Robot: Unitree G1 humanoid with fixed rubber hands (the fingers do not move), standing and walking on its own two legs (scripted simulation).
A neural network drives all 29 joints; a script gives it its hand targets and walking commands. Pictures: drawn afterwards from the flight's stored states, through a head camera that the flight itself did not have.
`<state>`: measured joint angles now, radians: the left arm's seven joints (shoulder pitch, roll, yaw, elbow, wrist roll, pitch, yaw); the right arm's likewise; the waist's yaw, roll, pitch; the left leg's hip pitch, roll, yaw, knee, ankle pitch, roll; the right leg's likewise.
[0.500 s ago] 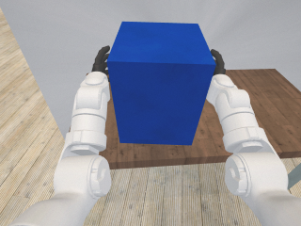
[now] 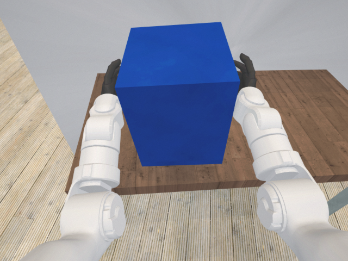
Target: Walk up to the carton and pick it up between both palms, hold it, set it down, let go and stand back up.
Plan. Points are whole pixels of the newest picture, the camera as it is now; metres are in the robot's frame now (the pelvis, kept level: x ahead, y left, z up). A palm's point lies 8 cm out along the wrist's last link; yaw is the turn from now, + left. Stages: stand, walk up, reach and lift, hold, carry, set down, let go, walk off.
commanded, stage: set down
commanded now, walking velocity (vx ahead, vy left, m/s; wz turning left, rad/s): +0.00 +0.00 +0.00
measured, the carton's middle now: (178, 99) +0.45 -0.02 +0.15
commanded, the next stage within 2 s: none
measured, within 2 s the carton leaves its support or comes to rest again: neither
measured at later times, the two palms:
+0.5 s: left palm (119, 105) +0.44 +0.12 +0.15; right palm (245, 109) +0.41 -0.17 +0.15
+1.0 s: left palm (123, 103) +0.46 +0.12 +0.13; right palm (242, 113) +0.42 -0.17 +0.13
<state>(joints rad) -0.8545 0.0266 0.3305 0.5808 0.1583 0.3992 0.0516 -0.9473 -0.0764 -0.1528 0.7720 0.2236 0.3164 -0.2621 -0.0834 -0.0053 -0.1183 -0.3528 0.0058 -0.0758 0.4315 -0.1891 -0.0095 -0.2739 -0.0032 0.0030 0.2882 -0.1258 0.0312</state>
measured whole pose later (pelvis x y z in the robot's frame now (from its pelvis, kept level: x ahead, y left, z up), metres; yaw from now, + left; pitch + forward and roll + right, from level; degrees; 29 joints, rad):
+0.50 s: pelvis +0.00 +0.00 +0.00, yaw +0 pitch +7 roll -2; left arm -0.87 0.05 0.28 0.82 0.13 0.25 0.05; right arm -0.84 -0.02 -0.26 0.79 0.13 0.24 -0.25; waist -0.08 -0.01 -0.12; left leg -0.35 0.01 -0.08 0.43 -0.19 -0.01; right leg -0.27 0.00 0.00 0.28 -0.12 0.03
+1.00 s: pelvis +0.01 +0.00 +0.00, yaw +0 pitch +7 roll -2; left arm -0.98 0.10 0.28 1.05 0.12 0.11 0.02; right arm -0.84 0.04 -0.39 0.81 0.00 0.17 -0.23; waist -0.08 -0.01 -0.09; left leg -0.35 0.01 -0.08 0.42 -0.20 -0.01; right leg -0.27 0.00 0.00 0.28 -0.13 0.03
